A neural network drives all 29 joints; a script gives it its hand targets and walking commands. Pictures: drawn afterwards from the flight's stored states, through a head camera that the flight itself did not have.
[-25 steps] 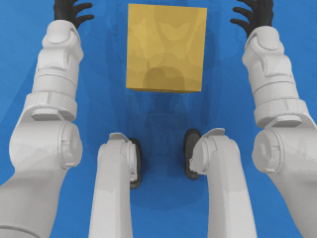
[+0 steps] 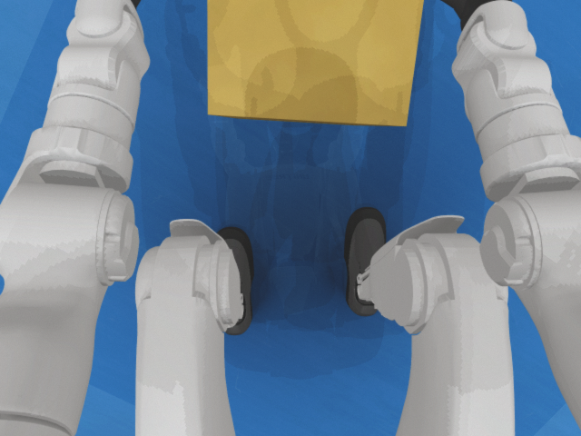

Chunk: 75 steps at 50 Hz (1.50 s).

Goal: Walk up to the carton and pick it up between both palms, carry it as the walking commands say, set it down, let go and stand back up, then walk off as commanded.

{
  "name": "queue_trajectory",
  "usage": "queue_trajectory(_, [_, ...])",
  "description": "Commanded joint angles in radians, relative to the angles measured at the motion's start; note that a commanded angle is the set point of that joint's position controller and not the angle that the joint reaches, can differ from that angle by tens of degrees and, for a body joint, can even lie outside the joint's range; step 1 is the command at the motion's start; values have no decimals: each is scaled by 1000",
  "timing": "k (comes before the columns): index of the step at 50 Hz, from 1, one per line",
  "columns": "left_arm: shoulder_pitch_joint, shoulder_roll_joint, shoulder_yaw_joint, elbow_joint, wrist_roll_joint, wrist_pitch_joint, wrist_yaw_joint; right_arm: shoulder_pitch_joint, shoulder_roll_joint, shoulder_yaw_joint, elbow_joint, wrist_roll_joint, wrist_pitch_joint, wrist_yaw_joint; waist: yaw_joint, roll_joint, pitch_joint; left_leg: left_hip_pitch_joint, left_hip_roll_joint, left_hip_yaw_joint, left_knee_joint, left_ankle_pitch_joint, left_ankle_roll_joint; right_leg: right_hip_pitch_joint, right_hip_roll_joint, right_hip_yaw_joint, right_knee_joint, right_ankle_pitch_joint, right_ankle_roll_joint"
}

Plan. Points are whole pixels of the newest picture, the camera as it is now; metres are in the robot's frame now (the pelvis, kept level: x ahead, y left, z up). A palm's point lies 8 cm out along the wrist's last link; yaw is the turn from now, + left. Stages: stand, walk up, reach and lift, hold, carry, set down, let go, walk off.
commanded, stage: reach and lift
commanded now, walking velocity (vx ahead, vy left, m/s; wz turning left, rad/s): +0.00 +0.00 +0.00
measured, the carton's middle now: (306, 35) +0.53 -0.01 -0.27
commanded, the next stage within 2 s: none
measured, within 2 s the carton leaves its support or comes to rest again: leaves its support in 1.56 s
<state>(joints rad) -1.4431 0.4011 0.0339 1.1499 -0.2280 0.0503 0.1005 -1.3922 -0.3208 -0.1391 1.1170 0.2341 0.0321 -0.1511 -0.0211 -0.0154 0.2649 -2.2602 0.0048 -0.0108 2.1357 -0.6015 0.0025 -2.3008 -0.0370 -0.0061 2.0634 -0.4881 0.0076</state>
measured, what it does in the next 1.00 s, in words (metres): stands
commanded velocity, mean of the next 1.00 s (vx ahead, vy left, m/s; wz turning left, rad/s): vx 0.00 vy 0.00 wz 0.00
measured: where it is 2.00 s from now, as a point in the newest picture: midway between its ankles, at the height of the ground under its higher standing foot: (300, 288)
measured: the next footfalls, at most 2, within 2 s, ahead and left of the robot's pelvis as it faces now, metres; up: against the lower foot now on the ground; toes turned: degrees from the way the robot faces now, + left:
none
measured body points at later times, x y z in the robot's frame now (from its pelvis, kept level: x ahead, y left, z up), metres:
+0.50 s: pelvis +0.00 +0.00 -0.02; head +0.37 +0.01 +0.23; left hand +0.56 +0.18 -0.20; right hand +0.55 -0.18 -0.20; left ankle +0.10 +0.12 -0.36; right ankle +0.13 -0.12 -0.36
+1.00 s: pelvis -0.01 +0.00 -0.01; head +0.37 +0.01 +0.22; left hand +0.56 +0.14 -0.21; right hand +0.55 -0.15 -0.20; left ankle +0.10 +0.12 -0.36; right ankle +0.13 -0.12 -0.36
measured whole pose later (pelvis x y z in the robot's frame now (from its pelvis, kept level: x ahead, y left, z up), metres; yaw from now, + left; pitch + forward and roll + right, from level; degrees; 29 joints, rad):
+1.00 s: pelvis -0.01 +0.00 -0.01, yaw +0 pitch +38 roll -1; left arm -1.54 0.32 -0.02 1.20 -0.23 0.02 0.14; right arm -1.51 -0.29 -0.07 1.20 0.26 -0.01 -0.19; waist -0.01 -0.02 0.38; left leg -2.25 0.01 0.00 2.19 -0.60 0.01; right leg -2.30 -0.02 0.01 2.11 -0.48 0.02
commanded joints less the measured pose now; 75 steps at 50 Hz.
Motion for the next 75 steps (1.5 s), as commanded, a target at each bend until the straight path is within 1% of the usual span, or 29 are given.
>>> queue_trajectory(1, [-285,114,-11,-72,-15,-27,1,-255,-129,10,-56,21,-31,1,-3,55,-1178,526,-26,3,-168,323,-28,671,53,-26,-51,307,29])
queue_trajectory(4, [-307,114,-28,-81,-29,-34,3,-276,-137,23,-54,38,-42,0,-5,58,-1195,546,-24,-1,-143,336,-29,678,49,-26,-26,317,29])
queue_trajectory(7, [-322,123,-43,-104,-44,-38,12,-275,-132,48,-52,65,-45,-5,1,61,-1256,594,-21,6,-126,353,-29,726,46,-28,-11,335,30])
queue_trajectory(10, [-326,129,-48,-118,-47,-38,17,-273,-128,60,-37,76,-40,-5,8,69,-1252,608,-19,7,-122,351,-29,723,47,-27,-5,326,30])
queue_trajectory(15, [-319,122,-40,-97,-43,-36,16,-280,-127,51,-23,64,-39,-5,6,68,-1182,573,-20,6,-121,333,-26,687,51,-24,-4,303,29])
queue_trajectory(27, [-311,86,-41,-8,-52,-38,2,-303,-111,37,-3,31,-47,-3,-6,35,-1088,480,-25,0,-146,285,-21,646,59,-23,-22,266,32])
queue_trajectory(33, [-337,67,-47,-11,-47,-41,5,-323,-82,46,-4,27,-50,-7,-1,36,-1105,487,-30,3,-150,284,-22,663,65,-24,-27,268,32])
queue_trajectory(42, [-369,25,-51,-41,-24,-48,23,-336,-32,55,-4,18,-55,-23,4,50,-1139,527,-43,12,-153,307,-28,698,80,-26,-30,292,32])
queue_trajectory(49, [-374,-44,-48,-50,7,-54,27,-360,48,93,-15,26,-57,-17,34,32,-1121,536,-55,16,-164,318,-25,707,95,-23,-36,297,36])
queue_trajectory(54, [-415,-184,-86,-64,0,-61,-7,-406,161,128,-30,27,-59,8,21,27,-1106,529,-65,16,-164,319,-23,715,105,-22,-41,302,30])
queue_trajectory(56, [-446,-288,-107,-67,4,-57,-34,-443,264,145,-38,23,-53,33,21,27,-1099,524,-71,15,-160,318,-21,707,112,-23,-38,299,27])
queue_trajectory(58, [-485,-441,-133,-66,14,-48,-75,-495,416,168,-49,14,-43,73,24,27,-1081,510,-78,16,-154,309,-18,690,121,-25,-31,288,23])
queue_trajectory(61, [-558,-722,-156,-79,48,-21,-158,-601,700,192,-82,-19,-13,158,25,19,-1037,471,-94,24,-142,276,-11,659,137,-33,-17,253,15])
queue_trajectory(63, [-559,-818,-124,-99,89,5,-200,-613,795,171,-102,-60,15,201,25,9,-1005,451,-104,35,-133,256,-6,641,145,-45,-10,234,12])
queue_trajectory(64, [-559,-852,-110,-108,107,19,-216,-615,827,158,-111,-76,28,219,22,12,-996,451,-106,39,-132,245,-3,627,149,-53,-4,221,12])
queue_trajectory(66, [-551,-912,-91,-127,132,44,-245,-610,897,152,-129,-94,55,251,30,18,-987,440,-110,52,-117,244,0,622,155,-57,5,220,11])
queue_trajectory(67, [-549,-934,-85,-132,138,55,-258,-613,916,151,-135,-95,64,263,35,28,-986,420,-110,58,-112,222,4,627,155,-55,10,208,8])
queue_trajectory(68, [-554,-947,-80,-146,146,65,-273,-609,942,144,-140,-101,78,273,29,24,-981,416,-111,62,-109,215,5,624,156,-58,9,206,10])
queue_trajectory(69, [-547,-969,-82,-157,148,74,-283,-592,968,138,-142,-102,88,282,26,33,-978,416,-111,66,-103,222,5,618,158,-60,13,212,8])
queue_trajectory(72, [-526,-1017,-94,-192,147,91,-304,-561,1026,135,-147,-92,105,302,25,51,-996,421,-110,74,-83,256,4,613,162,-60,26,241,4])
queue_trajectory(75, [-524,-1038,-107,-233,150,106,-316,-534,1048,120,-139,-93,121,313,15,72,-1001,430,-108,76,-78,254,0,595,162,-63,34,234,-4])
